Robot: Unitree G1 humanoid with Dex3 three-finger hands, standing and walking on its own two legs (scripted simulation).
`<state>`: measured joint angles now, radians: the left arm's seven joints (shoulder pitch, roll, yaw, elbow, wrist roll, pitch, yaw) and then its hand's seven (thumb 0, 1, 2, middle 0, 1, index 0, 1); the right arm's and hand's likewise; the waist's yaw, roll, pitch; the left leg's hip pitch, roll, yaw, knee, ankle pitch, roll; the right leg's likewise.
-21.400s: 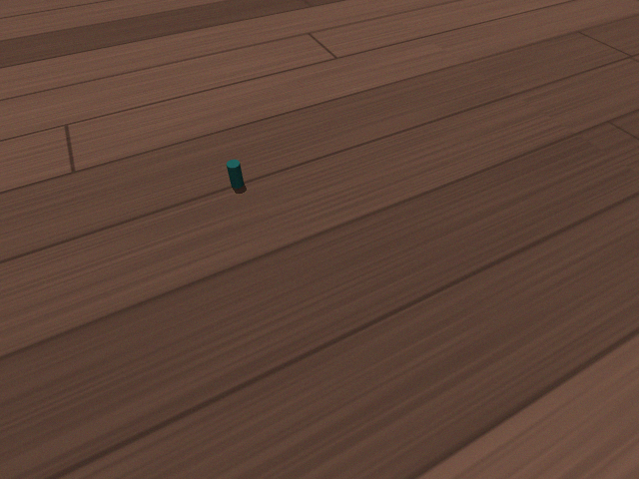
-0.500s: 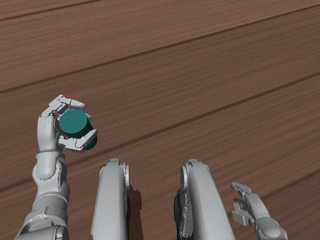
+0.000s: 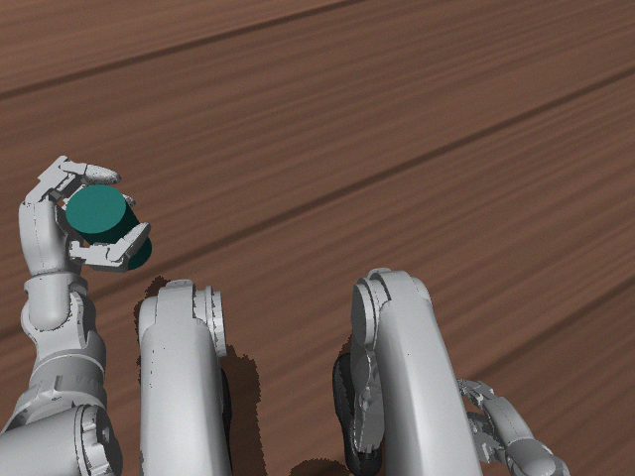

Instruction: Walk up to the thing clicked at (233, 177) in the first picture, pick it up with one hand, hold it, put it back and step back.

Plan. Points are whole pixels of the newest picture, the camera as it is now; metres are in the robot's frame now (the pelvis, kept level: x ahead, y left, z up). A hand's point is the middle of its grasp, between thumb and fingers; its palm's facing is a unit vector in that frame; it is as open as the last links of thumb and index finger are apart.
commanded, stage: crouch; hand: left
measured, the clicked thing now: (114, 231) +0.40 +0.24 -0.09
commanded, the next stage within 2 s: lower in 0.50 s
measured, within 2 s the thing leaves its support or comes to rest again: neither
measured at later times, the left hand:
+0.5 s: hand (118, 233) +0.41 +0.24 -0.12, palm faces +0.17 -0.99 -0.02, open 9.0 cm
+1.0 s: hand (131, 243) +0.41 +0.25 -0.19, palm faces +0.19 -0.98 -0.01, open 9.0 cm
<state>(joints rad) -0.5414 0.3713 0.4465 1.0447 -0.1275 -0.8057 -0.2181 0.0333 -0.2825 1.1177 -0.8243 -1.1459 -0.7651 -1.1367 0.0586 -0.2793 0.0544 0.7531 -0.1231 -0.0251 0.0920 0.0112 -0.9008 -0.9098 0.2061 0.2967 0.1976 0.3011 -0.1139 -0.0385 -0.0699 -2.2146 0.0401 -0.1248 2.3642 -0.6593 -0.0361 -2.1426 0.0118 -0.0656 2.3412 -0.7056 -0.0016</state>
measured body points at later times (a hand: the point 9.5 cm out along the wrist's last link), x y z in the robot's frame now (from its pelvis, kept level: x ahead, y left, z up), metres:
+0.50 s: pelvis +0.00 +0.01 -0.04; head +0.21 +0.09 +0.35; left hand +0.40 +0.30 -0.12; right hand +0.15 -0.27 -0.14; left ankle +0.09 +0.14 -0.31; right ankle +0.10 -0.12 -0.31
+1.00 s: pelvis +0.00 +0.01 -0.06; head +0.23 +0.12 +0.31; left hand +0.40 +0.30 -0.19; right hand +0.14 -0.27 -0.13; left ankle +0.09 +0.14 -0.31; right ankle +0.10 -0.12 -0.31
